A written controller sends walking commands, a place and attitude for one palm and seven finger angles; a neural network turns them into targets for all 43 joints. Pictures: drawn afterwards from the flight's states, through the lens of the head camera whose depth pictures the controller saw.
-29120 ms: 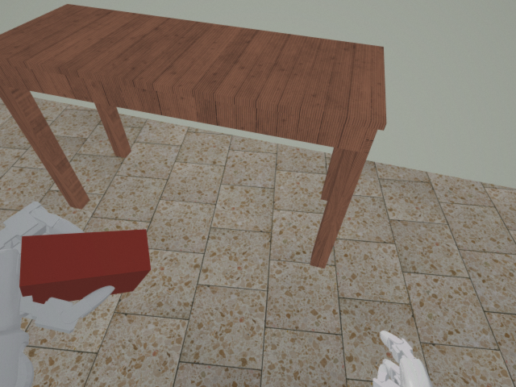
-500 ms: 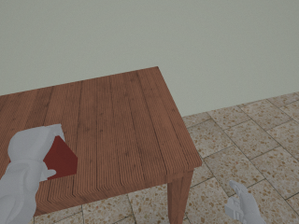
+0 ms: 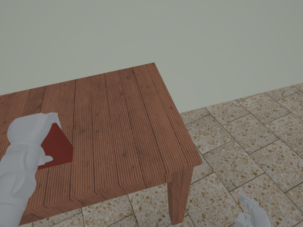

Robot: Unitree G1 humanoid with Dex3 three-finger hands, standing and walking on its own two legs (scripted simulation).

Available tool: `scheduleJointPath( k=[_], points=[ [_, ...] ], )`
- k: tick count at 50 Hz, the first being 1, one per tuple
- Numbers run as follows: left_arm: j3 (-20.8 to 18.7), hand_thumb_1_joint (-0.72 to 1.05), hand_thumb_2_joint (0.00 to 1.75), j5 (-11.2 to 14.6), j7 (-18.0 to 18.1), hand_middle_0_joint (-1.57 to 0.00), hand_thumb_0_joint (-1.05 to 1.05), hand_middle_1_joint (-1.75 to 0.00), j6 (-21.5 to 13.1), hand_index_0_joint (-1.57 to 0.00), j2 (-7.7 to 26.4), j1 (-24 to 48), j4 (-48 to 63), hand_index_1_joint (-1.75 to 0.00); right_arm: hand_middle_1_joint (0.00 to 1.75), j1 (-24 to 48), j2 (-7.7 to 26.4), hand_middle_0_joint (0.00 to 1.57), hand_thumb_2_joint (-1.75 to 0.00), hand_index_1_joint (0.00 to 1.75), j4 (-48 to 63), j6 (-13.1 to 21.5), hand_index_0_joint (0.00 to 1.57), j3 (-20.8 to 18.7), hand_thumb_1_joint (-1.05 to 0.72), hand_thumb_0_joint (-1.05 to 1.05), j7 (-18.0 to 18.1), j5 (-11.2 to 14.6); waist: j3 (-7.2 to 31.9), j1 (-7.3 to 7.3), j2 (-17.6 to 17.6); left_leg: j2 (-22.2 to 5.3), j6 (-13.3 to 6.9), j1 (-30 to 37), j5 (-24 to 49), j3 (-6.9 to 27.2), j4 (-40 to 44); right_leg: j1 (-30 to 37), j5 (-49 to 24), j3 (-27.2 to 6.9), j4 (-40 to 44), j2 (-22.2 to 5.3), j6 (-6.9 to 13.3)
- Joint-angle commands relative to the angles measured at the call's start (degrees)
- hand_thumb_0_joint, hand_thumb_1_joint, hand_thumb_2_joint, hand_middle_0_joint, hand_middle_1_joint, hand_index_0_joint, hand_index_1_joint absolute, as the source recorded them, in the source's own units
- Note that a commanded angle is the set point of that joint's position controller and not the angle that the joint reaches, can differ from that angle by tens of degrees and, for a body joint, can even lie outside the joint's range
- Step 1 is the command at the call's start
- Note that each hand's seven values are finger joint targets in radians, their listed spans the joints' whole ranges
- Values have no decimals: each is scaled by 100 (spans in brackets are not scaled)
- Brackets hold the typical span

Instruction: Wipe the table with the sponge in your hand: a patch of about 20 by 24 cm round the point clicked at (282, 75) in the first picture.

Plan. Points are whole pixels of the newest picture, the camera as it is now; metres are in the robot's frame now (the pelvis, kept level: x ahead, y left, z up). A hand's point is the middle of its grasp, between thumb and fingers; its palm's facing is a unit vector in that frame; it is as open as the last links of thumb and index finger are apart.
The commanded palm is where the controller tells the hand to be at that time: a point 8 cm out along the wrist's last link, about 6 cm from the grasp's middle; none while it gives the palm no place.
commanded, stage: wipe forward along the first lane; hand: left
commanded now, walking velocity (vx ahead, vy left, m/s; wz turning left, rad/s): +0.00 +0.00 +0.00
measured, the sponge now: (48, 151) +0.27 +0.33 +0.05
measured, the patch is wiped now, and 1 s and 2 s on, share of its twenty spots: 0.20 0.25 0.35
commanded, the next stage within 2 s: slide across to the middle lane in 0.98 s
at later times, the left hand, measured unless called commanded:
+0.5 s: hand (44, 128) +0.32 +0.35 +0.09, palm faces -0.07 +0.00 -1.00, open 9.5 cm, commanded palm +0.31 +0.34 +0.12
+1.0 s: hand (47, 111) +0.38 +0.38 +0.10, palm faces -0.13 +0.02 -0.99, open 9.5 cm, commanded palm +0.37 +0.37 +0.13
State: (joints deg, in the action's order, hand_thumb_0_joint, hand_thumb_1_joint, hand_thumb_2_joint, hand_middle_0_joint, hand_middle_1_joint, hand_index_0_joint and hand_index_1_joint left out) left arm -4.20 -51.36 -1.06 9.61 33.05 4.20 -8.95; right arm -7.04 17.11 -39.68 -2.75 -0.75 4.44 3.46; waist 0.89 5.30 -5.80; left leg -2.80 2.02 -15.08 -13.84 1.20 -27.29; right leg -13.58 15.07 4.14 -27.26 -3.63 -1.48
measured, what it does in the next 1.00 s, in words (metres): stands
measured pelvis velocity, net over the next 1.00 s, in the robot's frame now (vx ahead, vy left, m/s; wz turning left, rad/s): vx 0.00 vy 0.01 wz -0.02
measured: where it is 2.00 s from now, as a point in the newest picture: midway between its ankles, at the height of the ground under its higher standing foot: outside the picture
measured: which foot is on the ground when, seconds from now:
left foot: down 0.00-1.00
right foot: down 0.00-1.00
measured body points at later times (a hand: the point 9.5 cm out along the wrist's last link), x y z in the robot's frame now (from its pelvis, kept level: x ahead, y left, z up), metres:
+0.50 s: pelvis +0.00 +0.01 +0.00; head +0.02 -0.02 +0.45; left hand +0.32 +0.35 +0.15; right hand +0.15 -0.25 -0.12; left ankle +0.00 +0.15 -0.74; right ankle -0.01 -0.14 -0.74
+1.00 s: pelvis +0.00 +0.01 +0.00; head +0.05 -0.01 +0.44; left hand +0.38 +0.37 +0.15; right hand +0.10 -0.27 -0.13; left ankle +0.00 +0.15 -0.74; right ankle -0.01 -0.14 -0.74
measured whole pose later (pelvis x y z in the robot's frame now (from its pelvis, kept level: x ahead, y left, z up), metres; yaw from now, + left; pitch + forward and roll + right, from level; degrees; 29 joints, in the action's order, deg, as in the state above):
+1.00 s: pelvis +0.00 +0.01 +0.00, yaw -1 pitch +8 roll -1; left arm -6.8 -56.6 -1.1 -1.9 40.8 30.7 -43.7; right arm -13.6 17.9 -41.3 -5.4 -1.9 3.2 3.9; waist 2.9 1.1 -3.5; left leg -2.9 1.3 -23.7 -14.8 0.1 -30.4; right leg -21.7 14.3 2.7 -28.1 -3.5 -2.2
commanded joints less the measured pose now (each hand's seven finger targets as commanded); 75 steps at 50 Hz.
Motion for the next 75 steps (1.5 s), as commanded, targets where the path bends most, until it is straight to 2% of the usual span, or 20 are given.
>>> scheduleJointPath(
  k=[1,10,14,15,25,29,31,39,40,44,48,49,51,54,56,59,61,64,67,75],
  points=[
    [-407,10,130,-91,99,-120,0,-160,36,-120,1306,1172,0,-160,30,623,696,20,-90,30,844,273,20,-206,-90,0,10,-13,805,-201,869,494,-439,139,798,-324,230,223,-937,43,414,466,316],
    [-343,10,130,-198,36,-120,0,-160,-133,-120,1396,1673,-588,-160,30,426,740,20,-90,30,841,230,20,-213,-90,0,-16,-5,922,-257,845,507,-451,32,706,-335,154,92,-884,28,358,476,337],
    [-655,10,130,-231,65,-120,0,-160,-247,-120,1747,1713,-780,-160,30,433,758,20,-90,30,867,203,20,-222,-90,0,-37,15,967,-194,702,484,-443,-16,774,-304,120,108,-980,-36,350,487,384],
    [-429,10,130,-238,60,-120,0,-160,-259,-120,1514,1788,-851,-160,30,302,766,20,-90,30,825,192,20,-243,-90,0,-37,-4,1034,-257,816,502,-452,-23,826,-333,87,106,-1047,31,298,473,351],
    [-231,10,130,-317,137,-120,0,-160,-408,-120,1445,2464,-1371,-160,30,94,795,20,-90,30,739,155,20,-290,-90,0,-53,18,1043,-365,780,489,-459,-95,555,-312,94,-182,-700,37,311,485,366],
    [-412,10,130,-368,155,-120,0,-160,-470,-120,1802,2987,-1751,-160,30,65,822,20,-90,30,670,141,20,-265,-90,0,-29,49,963,-407,780,467,-461,-169,336,-264,137,-323,-465,-19,389,501,391],
    [-161,10,130,-383,141,-120,0,-160,-515,-120,1596,3182,-1870,-160,30,-69,827,20,-90,30,625,122,20,-294,-90,0,-30,31,1047,-477,785,482,-467,-140,378,-309,106,-324,-543,24,360,469,358],
    [-488,10,130,-515,107,-120,0,-160,-770,-120,2190,3820,-2582,-160,30,-282,881,20,-90,30,549,60,20,-294,-90,0,-31,36,1233,-468,610,456,-472,-210,511,-268,83,-325,-678,-48,351,477,419],
    [-207,10,130,-517,101,-120,0,-160,-817,-120,1920,3951,-2574,-160,30,-371,861,20,-90,30,542,55,20,-309,-90,0,-34,20,1308,-535,706,468,-486,-175,555,-298,44,-319,-744,-12,298,464,388],
    [-690,10,130,-563,132,-120,0,-160,-981,-120,2455,3919,-2947,-160,30,-484,923,20,-90,30,475,-5,20,-336,-90,0,-55,14,1424,-441,702,438,-493,-263,842,-304,6,-178,-1113,-59,277,469,420],
    [-561,10,130,-572,184,-120,0,-160,-1105,-120,2348,4002,-3013,-160,30,-608,934,20,-90,30,447,-67,20,-401,-90,0,-100,13,1524,-500,622,435,-500,-261,979,-365,-64,-175,-1326,-45,220,458,388],
    [-891,10,130,-566,194,-120,0,-160,-1146,-120,2688,3924,-3080,-160,30,-610,959,20,-90,30,434,-75,20,-396,-90,0,-98,11,1566,-415,544,426,-499,-287,1096,-329,-49,-88,-1418,-72,215,466,429],
    [-663,10,130,-586,206,-120,0,-160,-1175,-120,2489,4063,-3188,-160,30,-703,965,20,-90,30,386,-103,20,-421,-90,0,-117,14,1520,-525,643,428,-507,-319,1083,-362,-96,-185,-1432,-43,193,467,393],
    [-806,10,130,-587,221,-120,0,-160,-1207,-120,2586,3882,-3210,-160,30,-712,972,20,-90,30,403,-134,20,-445,-90,0,-150,19,1653,-429,537,426,-501,-308,1302,-323,-91,-94,-1592,-58,167,481,438],
    [-358,10,130,-525,250,-120,0,-160,-1217,-120,2061,4043,-2784,-160,30,-708,921,20,-90,30,430,-138,20,-481,-90,0,-192,11,1815,-519,396,396,-512,-50,1418,-331,-134,-165,-1606,-19,156,492,425],
    [-605,10,130,-377,322,-120,0,-160,-1202,-120,2209,3960,-2337,-160,30,-584,908,20,-90,30,467,-149,20,-485,-90,0,-183,23,1977,-449,361,376,-506,88,1662,-260,-85,24,-1759,-38,188,505,462],
    [-264,10,130,-228,381,-120,0,-160,-1134,-120,1786,4146,-2095,-160,30,-505,870,20,-90,30,435,-142,20,-483,-90,0,-183,44,1832,-564,407,366,-510,208,1546,-271,-45,-84,-1630,2,240,500,413],
    [-385,10,130,-154,440,-120,0,-160,-960,-120,1876,4158,-1791,-160,30,-330,849,20,-90,30,457,-96,20,-447,-90,0,-171,52,1921,-466,172,361,-493,393,1764,-197,59,39,-1630,10,280,504,457],
    [-8,10,130,-257,479,-120,0,-160,-671,-120,1502,4263,-1485,-160,30,-239,802,20,-90,30,446,-83,20,-443,-90,0,-211,33,1883,-515,42,353,-468,608,1922,-145,80,-2,-1575,72,279,502,454],
    [238,10,130,-405,461,-120,0,-160,22,-120,1262,4470,-1462,-160,30,106,743,20,-90,30,545,-102,20,-265,-90,0,-185,29,1733,-485,370,391,-422,589,1880,-137,231,266,-1663,110,339,474,472]
  ],
)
